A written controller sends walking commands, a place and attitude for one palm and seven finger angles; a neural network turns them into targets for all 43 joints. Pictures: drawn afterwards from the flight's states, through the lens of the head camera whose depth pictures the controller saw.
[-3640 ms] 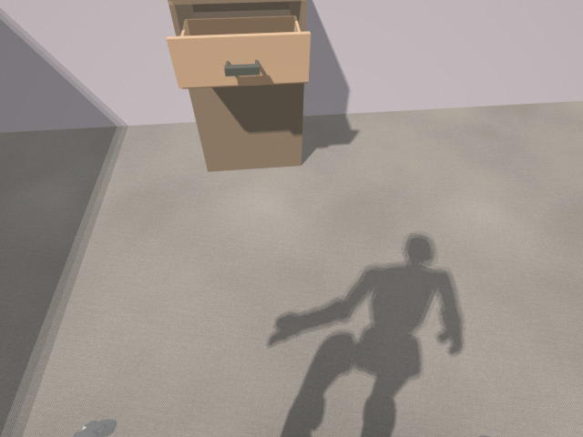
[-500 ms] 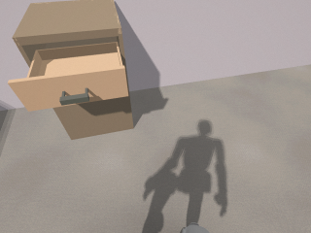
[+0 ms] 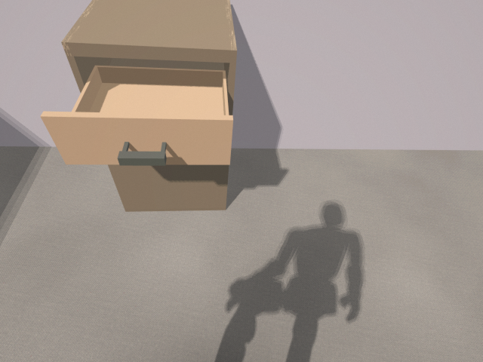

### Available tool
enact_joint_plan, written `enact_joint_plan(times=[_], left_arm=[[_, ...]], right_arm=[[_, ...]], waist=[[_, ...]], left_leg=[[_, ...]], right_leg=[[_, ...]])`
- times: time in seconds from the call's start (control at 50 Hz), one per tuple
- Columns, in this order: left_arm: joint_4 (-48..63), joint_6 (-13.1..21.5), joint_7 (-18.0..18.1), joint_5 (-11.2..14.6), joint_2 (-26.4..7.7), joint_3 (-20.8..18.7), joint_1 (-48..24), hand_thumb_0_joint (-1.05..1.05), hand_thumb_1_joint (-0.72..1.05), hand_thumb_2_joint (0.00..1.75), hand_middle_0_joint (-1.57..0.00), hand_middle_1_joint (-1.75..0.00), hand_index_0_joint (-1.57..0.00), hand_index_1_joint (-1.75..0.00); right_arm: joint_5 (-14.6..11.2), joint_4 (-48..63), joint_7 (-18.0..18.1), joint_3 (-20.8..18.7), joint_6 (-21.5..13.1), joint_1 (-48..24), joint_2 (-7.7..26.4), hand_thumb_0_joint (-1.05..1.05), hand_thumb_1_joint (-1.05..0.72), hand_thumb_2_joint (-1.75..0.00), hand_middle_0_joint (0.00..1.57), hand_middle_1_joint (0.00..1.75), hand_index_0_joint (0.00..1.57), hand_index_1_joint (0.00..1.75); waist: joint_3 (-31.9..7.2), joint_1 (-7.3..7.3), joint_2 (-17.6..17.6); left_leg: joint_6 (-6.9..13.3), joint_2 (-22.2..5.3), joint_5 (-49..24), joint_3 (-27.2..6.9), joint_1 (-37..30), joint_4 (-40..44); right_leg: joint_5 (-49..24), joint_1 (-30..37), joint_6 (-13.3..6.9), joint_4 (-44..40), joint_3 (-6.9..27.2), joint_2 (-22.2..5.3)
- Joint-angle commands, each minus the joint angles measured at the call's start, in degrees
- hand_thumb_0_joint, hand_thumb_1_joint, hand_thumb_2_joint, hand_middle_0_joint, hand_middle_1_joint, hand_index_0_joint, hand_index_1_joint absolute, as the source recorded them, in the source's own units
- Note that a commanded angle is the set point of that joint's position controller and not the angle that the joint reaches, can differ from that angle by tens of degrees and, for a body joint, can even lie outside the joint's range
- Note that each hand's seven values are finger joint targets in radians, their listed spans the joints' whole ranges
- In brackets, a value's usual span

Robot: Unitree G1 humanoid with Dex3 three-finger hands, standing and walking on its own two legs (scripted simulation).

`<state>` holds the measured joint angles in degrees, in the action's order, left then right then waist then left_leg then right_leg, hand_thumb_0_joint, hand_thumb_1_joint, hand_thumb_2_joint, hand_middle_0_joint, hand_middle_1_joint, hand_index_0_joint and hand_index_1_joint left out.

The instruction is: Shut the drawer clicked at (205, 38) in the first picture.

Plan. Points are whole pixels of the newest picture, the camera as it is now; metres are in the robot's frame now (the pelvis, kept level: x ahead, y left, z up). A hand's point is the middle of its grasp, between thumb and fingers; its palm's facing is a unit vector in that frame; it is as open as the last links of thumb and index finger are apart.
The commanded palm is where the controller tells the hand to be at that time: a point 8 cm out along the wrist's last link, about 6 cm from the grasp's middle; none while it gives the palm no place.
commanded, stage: turn to face it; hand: left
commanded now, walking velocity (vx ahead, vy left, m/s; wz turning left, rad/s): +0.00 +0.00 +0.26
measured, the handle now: (144, 152) +0.59 +0.27 -0.05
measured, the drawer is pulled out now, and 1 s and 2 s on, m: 0.28 0.28 0.28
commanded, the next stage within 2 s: take the last steps up to it in 0.08 s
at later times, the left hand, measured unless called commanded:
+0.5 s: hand out of the picture +0.00 +0.15 -0.15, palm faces +0.19 -0.96 -0.21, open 7.4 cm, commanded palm none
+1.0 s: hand (111, 360) +0.15 +0.24 -0.16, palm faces +0.18 -0.96 -0.19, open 7.4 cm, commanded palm none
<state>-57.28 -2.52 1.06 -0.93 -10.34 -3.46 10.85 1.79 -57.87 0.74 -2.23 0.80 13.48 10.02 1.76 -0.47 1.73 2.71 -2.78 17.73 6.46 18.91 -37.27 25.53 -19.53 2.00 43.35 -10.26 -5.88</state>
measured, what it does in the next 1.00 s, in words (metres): walks ahead: right foot, then left foot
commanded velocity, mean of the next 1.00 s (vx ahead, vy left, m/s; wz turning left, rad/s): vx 0.24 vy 0.00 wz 0.07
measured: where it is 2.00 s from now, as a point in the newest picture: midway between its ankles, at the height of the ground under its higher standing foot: outside the picture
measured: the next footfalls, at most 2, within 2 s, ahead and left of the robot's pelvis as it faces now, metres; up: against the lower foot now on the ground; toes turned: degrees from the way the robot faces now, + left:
right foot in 0.36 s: +0.06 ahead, -0.14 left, +0.00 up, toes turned +0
left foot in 0.76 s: +0.18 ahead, +0.16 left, +0.00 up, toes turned +16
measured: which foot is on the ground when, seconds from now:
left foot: down 0.00-0.36, up 0.38-0.74, down 0.76-1.00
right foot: up 0.00-0.34, down 0.36-0.76, up 0.78-1.00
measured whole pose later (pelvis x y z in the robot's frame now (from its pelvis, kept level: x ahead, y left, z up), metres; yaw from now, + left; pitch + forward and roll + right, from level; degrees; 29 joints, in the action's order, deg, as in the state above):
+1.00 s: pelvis +0.16 +0.05 +0.02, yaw +6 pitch -1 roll +1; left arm -61.5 0.3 -0.4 -1.5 -10.5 -4.0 15.5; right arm 1.2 -61.2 1.5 -2.0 -3.6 16.3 8.4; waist 1.8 0.8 2.1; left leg 1.4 -1.0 13.0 9.8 8.4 -22.3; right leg 17.5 -28.6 0.6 57.1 -4.6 -6.4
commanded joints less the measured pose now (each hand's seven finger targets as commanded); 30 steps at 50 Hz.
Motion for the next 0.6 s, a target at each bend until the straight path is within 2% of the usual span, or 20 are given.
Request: enact_joint_plan(times=[0.0, 0.04, 0.06, 0.1, 0.14, 0.18, 0.24, 0.28, 0.3, 0.32, 0.34, 0.36, 0.38, 0.4, 0.42, 0.44, 0.46, 0.48, 0.54, 0.58], left_arm=[[3.38, 1.14, -0.17, -0.21, -4.34, -1.03, 0.96, 0.0, 0.9, 0.9, -0.2, -0.3, -0.2, -0.3], [1.84, 1.29, -0.17, 0.02, -4.21, -0.69, 2.74, 0.0, 0.9, 0.9, -0.2, -0.3, -0.2, -0.3], [1.69, 1.28, 0.01, 0.16, -4.04, -0.5, 2.66, 0.0, 0.9, 0.9, -0.2, -0.3, -0.2, -0.3], [1.63, 1.05, 0.31, 0.29, -3.99, -0.33, 2.32, 0.0, 0.9, 0.9, -0.2, -0.3, -0.2, -0.3], [1.84, 0.96, 0.44, 0.34, -4.05, -0.1, 1.76, 0.0, 0.9, 0.9, -0.2, -0.3, -0.2, -0.3], [1.62, 1.06, 0.49, 0.33, -3.2, 0.21, 2.0, 0.0, 0.9, 0.9, -0.2, -0.3, -0.2, -0.3], [0.7, 1.74, 0.08, -0.15, -2.81, 0.67, 3.98, 0.0, 0.9, 0.9, -0.2, -0.3, -0.2, -0.3], [-0.78, 2.53, -0.34, -0.44, -2.33, 0.83, 7.79, 0.0, 0.9, 0.9, -0.2, -0.3, -0.2, -0.3], [-1.75, 2.99, -0.38, -0.61, -2.89, 0.74, 10.2, 0.0, 0.9, 0.9, -0.2, -0.3, -0.2, -0.3], [-2.39, 3.58, -0.13, -1.08, -5.41, 0.23, 12.43, 0.0, 0.9, 0.9, -0.2, -0.3, -0.2, -0.3], [-2.32, 3.73, 0.25, -1.41, -10.23, -0.74, 15.04, 0.0, 0.9, 0.9, -0.2, -0.3, -0.2, -0.3], [-1.9, 4.07, 0.54, -0.71, -11.94, -1.19, 17.44, 0.0, 0.9, 0.9, -0.2, -0.3, -0.2, -0.3], [-2.14, 4.69, 0.67, -0.6, -10.58, -1.12, 15.94, 0.0, 0.9, 0.9, -0.2, -0.3, -0.2, -0.3], [-1.86, 5.03, 0.64, -0.66, -8.7, -0.67, 13.63, 0.0, 0.9, 0.9, -0.2, -0.3, -0.2, -0.3], [-1.39, 5.45, 0.52, -0.68, -6.98, -0.18, 11.68, 0.0, 0.9, 0.9, -0.2, -0.3, -0.2, -0.3], [-1.15, 5.82, 0.5, -0.63, -6.3, -0.06, 11.57, 0.0, 0.9, 0.9, -0.2, -0.3, -0.2, -0.3], [-1.31, 6.22, 0.43, -0.61, -5.59, 0.1, 12.04, 0.0, 0.9, 0.9, -0.2, -0.3, -0.2, -0.3], [-1.85, 6.53, 0.4, -0.61, -5.13, 0.22, 13.34, 0.0, 0.9, 0.9, -0.2, -0.3, -0.2, -0.3], [-3.8, 6.86, 0.22, -0.72, -5.6, 0.24, 16.89, 0.0, 0.9, 0.9, -0.2, -0.3, -0.2, -0.3], [-5.03, 6.78, 0.25, -0.76, -5.9, 0.15, 18.1, 0.0, 0.9, 0.9, -0.2, -0.3, -0.2, -0.3]], right_arm=[[-0.29, 2.9, 1.21, -1.42, -1.5, 1.15, 8.92, 0.0, -0.9, -0.9, 0.2, 0.3, 0.2, 0.3], [-0.73, 3.08, 1.4, -1.21, -1.96, 0.62, 8.18, 0.0, -0.9, -0.9, 0.2, 0.3, 0.2, 0.3], [-0.74, 2.8, 1.45, -1.3, -2.01, 1.17, 8.42, 0.0, -0.9, -0.9, 0.2, 0.3, 0.2, 0.3], [-0.8, 2.22, 1.41, -1.56, -1.7, 2.38, 9.0, 0.0, -0.9, -0.9, 0.2, 0.3, 0.2, 0.3], [-0.84, 1.9, 1.34, -1.8, -1.29, 2.26, 9.43, 0.0, -0.9, -0.9, 0.2, 0.3, 0.2, 0.3], [-0.6, 1.56, 1.18, -1.82, -1.05, 2.24, 9.38, 0.0, -0.9, -0.9, 0.2, 0.3, 0.2, 0.3], [-0.42, 1.02, 0.7, -2.1, -0.93, 1.82, 9.34, 0.0, -0.9, -0.9, 0.2, 0.3, 0.2, 0.3], [-0.62, 0.75, 0.45, -2.1, -0.97, 0.43, 8.88, 0.0, -0.9, -0.9, 0.2, 0.3, 0.2, 0.3], [-0.91, 0.75, 0.29, -1.96, -0.95, -0.19, 8.21, 0.0, -0.9, -0.9, 0.2, 0.3, 0.2, 0.3], [-1.3, 1.19, 0.04, -1.62, -1.04, -0.27, 5.64, 0.0, -0.9, -0.9, 0.2, 0.3, 0.2, 0.3], [-1.49, 2.94, -0.54, -0.92, -1.13, -1.55, 2.82, 0.0, -0.9, -0.9, 0.2, 0.3, 0.2, 0.3], [-0.52, 4.68, -1.07, -1.66, -0.84, -5.9, 5.93, 0.0, -0.9, -0.9, 0.2, 0.3, 0.2, 0.3], [-0.27, 4.72, -1.49, -2.05, -0.73, -7.11, 6.32, 0.0, -0.9, -0.9, 0.2, 0.3, 0.2, 0.3], [-0.29, 3.79, -1.75, -2.33, -0.77, -5.43, 6.09, 0.0, -0.9, -0.9, 0.2, 0.3, 0.2, 0.3], [-0.18, 2.59, -2.06, -2.36, -0.82, -3.52, 5.53, 0.0, -0.9, -0.9, 0.2, 0.3, 0.2, 0.3], [-0.22, 1.77, -2.26, -2.26, -0.91, -2.16, 4.69, 0.0, -0.9, -0.9, 0.2, 0.3, 0.2, 0.3], [-0.22, 1.49, -2.32, -2.08, -1.08, -1.61, 3.68, 0.0, -0.9, -0.9, 0.2, 0.3, 0.2, 0.3], [-0.34, 1.44, -2.32, -1.92, -1.18, -2.0, 3.26, 0.0, -0.9, -0.9, 0.2, 0.3, 0.2, 0.3], [-0.64, 2.24, -2.5, -1.61, -1.41, -4.71, 2.21, 0.0, -0.9, -0.9, 0.2, 0.3, 0.2, 0.3], [-0.7, 2.82, -2.58, -1.28, -1.63, -6.44, 1.65, 0.0, -0.9, -0.9, 0.2, 0.3, 0.2, 0.3]], waist=[[-1.31, 0.5, -11.42], [-4.29, 0.64, -8.56], [-5.03, 0.29, -8.51], [-5.97, -0.55, -8.06], [-5.1, -0.97, -8.16], [-5.11, -1.39, -8.9], [-3.62, -1.12, -10.32], [-2.22, 0.82, -8.24], [-0.55, 2.04, -5.16], [2.13, 3.1, 2.69], [4.19, 4.43, 14.95], [6.38, 6.44, 13.57], [8.81, 5.07, 12.33], [9.89, 3.02, 9.31], [9.15, 1.59, 6.32], [7.78, 1.0, 4.62], [7.01, 0.89, 4.85], [6.6, 1.25, 5.69], [5.64, 2.66, 6.5], [5.98, 3.24, 7.0]], left_leg=[[6.89, -14.07, -18.58, -19.45, -8.5, 21.96], [6.41, -12.03, -31.02, -13.95, -13.45, 19.69], [6.81, -12.08, -35.9, -13.37, -15.15, 18.77], [7.61, -12.42, -38.96, -13.5, -17.57, 17.84], [8.0, -12.55, -38.91, -13.99, -18.25, 17.59], [7.99, -12.37, -33.09, -14.49, -16.62, 18.08], [7.89, -11.55, -13.25, -17.14, -13.1, 20.27], [6.21, -9.52, -0.24, -16.59, -7.18, 19.25], [4.16, -6.98, 7.03, -15.19, -1.47, 16.8], [1.52, -2.31, 12.65, -11.31, 7.7, 8.78], [-1.36, 4.2, 13.39, -3.4, 16.79, -3.8], [-1.38, 1.98, 13.58, -5.84, 18.78, -13.58], [-1.12, 0.65, 9.04, -7.99, 19.69, -18.76], [-1.23, -0.64, 5.18, -8.17, 19.77, -21.44], [-1.8, -1.31, 1.26, -7.47, 18.23, -22.53], [-2.31, -1.62, -0.54, -6.37, 16.9, -22.42], [-2.73, -1.68, -2.46, -5.57, 16.3, -21.65], [-3.1, -1.87, -3.28, -4.73, 15.68, -20.17], [-3.53, -1.73, -3.08, -2.28, 14.92, -13.59], [-3.27, -1.69, -2.94, -1.3, 13.57, -9.12]], right_leg=[[-0.23, -10.51, 0.23, 17.75, 9.09, 0.5], [-2.88, -9.76, 0.95, 16.21, 8.89, 0.71], [-2.13, -9.0, 1.37, 14.4, 8.82, 0.76], [-0.99, -7.79, 1.75, 11.1, 8.55, 1.29], [0.13, -7.31, 1.85, 7.79, 8.26, 1.67], [0.76, -4.09, 1.55, 3.43, 8.13, 2.04], [0.88, -0.3, 0.46, -3.23, 6.52, 3.27], [-4.99, 6.92, 0.08, -12.27, 5.09, 4.15], [-8.38, 13.0, -0.09, -19.0, 5.06, 3.88], [-1.55, 18.32, -1.93, -25.6, 12.8, -1.86], [9.85, 19.95, -7.2, -34.51, 29.04, -13.85], [18.26, 13.48, -11.15, -39.49, 36.84, -19.54], [17.57, 10.33, -11.57, -40.45, 36.78, -18.14], [13.96, 8.92, -10.73, -39.37, 31.81, -16.57], [7.01, 8.9, -9.54, -37.58, 25.41, -13.93], [0.64, 9.75, -9.07, -36.42, 21.12, -12.48], [-5.76, 10.75, -8.39, -35.39, 17.18, -11.15], [-10.23, 11.47, -8.22, -34.84, 15.19, -10.78], [-17.34, 14.56, -8.9, -34.02, 12.88, -10.72], [-19.26, 14.73, -9.17, -33.21, 11.99, -11.04]])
